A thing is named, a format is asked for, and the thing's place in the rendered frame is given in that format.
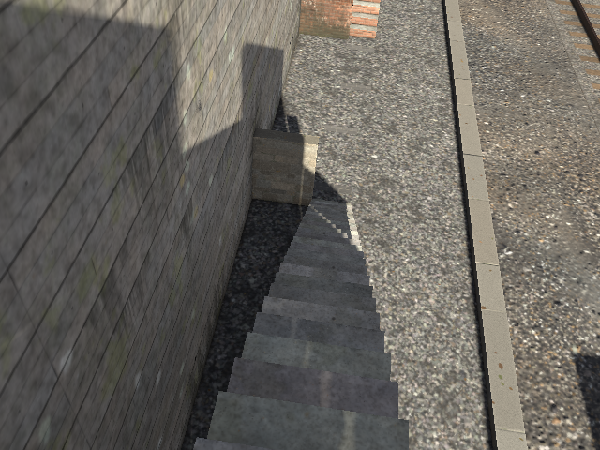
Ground stairs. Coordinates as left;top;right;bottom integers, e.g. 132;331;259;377
349;0;381;38
193;199;409;450

